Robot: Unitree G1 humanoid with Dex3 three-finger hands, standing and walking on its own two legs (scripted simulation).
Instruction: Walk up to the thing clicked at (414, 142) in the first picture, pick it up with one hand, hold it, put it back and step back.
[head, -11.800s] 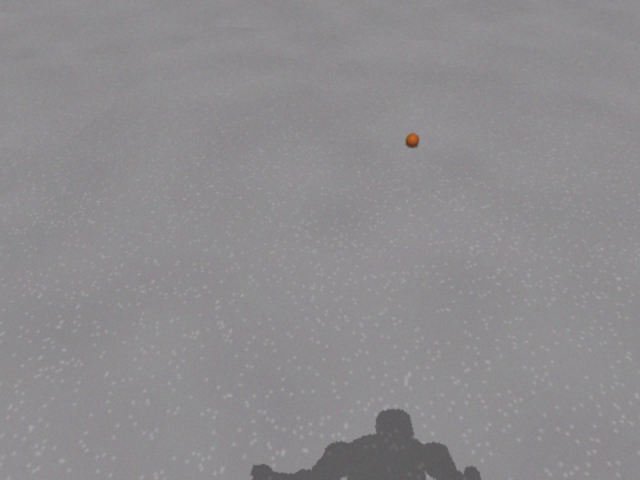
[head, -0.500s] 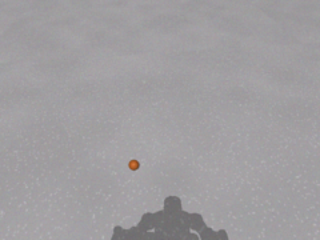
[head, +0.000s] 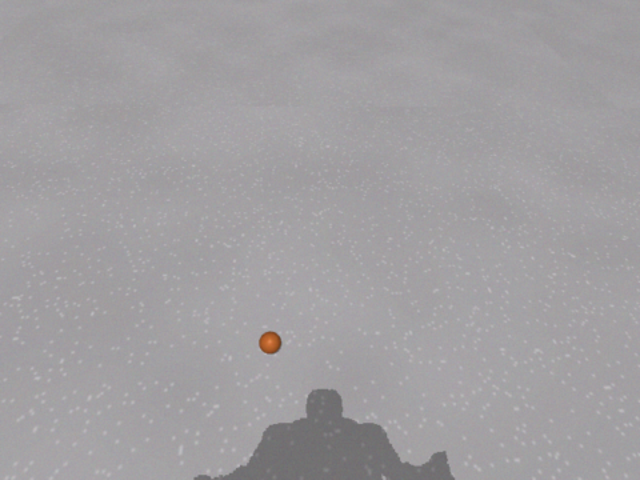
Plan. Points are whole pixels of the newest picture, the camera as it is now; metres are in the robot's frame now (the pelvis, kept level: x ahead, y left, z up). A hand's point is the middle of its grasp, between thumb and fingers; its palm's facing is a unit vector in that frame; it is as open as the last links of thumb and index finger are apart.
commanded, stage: walk up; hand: left
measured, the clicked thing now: (270, 342) +0.66 +0.16 -0.73
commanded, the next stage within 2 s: none
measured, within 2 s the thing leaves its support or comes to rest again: neither
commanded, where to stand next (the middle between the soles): +0.30 -0.06 m, yaw -3 degrees
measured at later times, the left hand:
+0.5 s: hand (185, 401) +0.26 +0.22 -0.12, palm faces -0.06 -0.92 -0.38, open 7.3 cm
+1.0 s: hand (195, 399) +0.27 +0.21 -0.15, palm faces -0.06 -0.93 -0.36, open 7.4 cm
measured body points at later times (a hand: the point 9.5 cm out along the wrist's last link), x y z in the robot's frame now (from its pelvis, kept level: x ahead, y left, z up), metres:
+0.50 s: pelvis +0.15 -0.04 +0.00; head +0.17 -0.06 +0.45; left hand +0.26 +0.26 -0.09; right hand +0.20 -0.36 -0.13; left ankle +0.13 +0.10 -0.67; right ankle +0.20 -0.16 -0.73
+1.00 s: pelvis +0.19 -0.05 +0.00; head +0.22 -0.05 +0.44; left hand +0.28 +0.26 -0.13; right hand +0.30 -0.35 -0.12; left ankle +0.25 +0.09 -0.73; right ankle +0.18 -0.17 -0.73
